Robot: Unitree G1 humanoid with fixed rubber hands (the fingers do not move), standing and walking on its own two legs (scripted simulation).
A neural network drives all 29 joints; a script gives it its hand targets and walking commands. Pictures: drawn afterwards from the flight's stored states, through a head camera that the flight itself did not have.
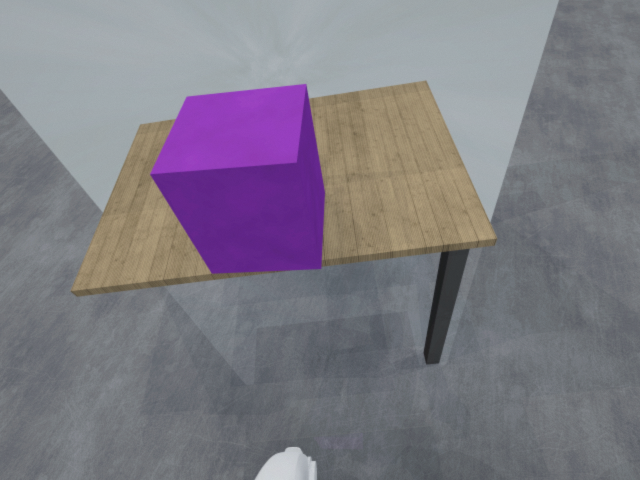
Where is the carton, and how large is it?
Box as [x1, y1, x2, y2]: [150, 84, 324, 273]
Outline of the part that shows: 305,84 187,96 150,174 212,273 320,268 324,190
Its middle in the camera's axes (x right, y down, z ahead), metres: -0.11 -0.10 +0.69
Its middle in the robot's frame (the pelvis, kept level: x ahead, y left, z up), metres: +0.59 +0.19 +0.01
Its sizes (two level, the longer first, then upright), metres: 0.210 0.200 0.250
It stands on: a table, 0.66 m high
